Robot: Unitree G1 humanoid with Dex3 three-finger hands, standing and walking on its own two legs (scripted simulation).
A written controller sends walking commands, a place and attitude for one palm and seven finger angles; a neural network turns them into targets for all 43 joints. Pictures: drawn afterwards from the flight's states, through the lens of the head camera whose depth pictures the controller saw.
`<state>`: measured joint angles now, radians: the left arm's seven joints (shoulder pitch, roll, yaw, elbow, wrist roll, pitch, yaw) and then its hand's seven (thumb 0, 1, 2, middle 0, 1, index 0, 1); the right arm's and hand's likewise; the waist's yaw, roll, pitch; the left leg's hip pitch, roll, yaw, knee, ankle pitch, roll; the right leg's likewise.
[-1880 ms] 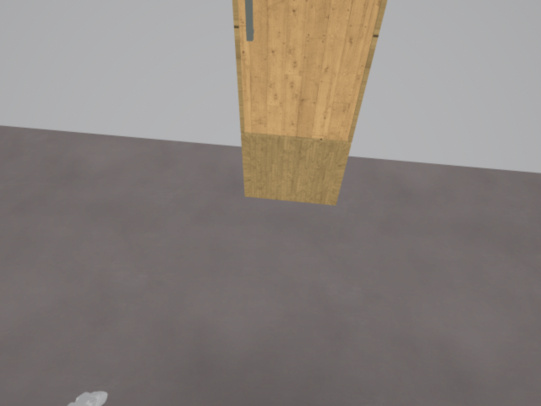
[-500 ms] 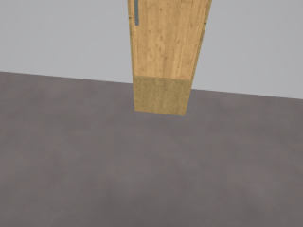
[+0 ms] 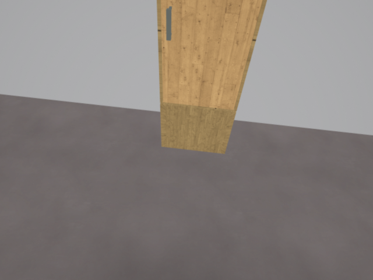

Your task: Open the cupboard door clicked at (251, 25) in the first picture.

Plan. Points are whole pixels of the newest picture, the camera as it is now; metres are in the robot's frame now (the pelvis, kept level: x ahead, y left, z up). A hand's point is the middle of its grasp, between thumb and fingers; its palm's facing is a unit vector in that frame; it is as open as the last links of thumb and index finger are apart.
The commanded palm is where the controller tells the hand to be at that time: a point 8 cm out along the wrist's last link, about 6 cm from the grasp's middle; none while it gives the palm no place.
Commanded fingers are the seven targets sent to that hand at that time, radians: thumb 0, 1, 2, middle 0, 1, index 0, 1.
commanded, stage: walk to a spot facing it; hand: left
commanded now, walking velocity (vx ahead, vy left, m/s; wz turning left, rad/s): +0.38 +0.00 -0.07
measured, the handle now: (169, 23) +1.10 +0.15 +0.12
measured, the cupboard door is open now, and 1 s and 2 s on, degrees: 0 0 0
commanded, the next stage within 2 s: take the last steps up to it in 0.30 s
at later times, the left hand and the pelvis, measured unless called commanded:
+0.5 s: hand (139, 247) +0.24 +0.14 -0.16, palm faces +0.03 -0.98 -0.22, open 7.2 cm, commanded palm none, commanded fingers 0.00 0.90 0.90 -0.20 -0.30 -0.20 -0.30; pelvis +0.17 -0.05 +0.00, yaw +1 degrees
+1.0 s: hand (144, 209) +0.35 +0.14 -0.16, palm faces +0.01 -0.99 -0.17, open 7.3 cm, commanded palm none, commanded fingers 0.00 0.90 0.90 -0.20 -0.30 -0.20 -0.30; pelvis +0.33 -0.04 +0.02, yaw -1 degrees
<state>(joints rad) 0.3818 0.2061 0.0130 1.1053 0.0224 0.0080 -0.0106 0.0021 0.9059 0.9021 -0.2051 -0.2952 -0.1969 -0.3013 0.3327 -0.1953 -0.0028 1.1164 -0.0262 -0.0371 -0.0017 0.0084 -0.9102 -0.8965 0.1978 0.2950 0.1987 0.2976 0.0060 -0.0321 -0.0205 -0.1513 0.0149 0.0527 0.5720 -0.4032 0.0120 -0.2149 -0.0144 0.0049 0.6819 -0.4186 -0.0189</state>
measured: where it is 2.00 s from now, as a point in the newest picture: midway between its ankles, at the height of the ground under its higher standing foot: (200, 231)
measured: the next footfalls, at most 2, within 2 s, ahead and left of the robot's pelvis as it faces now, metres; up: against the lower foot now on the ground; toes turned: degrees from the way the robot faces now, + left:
right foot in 0.32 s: +0.27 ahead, -0.15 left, +0.00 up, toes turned -9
left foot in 0.68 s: +0.32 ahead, +0.08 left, +0.00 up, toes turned +10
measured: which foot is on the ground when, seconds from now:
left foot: down 0.00-0.32, up 0.34-0.66, down 0.68-1.00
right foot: up 0.00-0.30, down 0.32-0.68, up 0.70-1.00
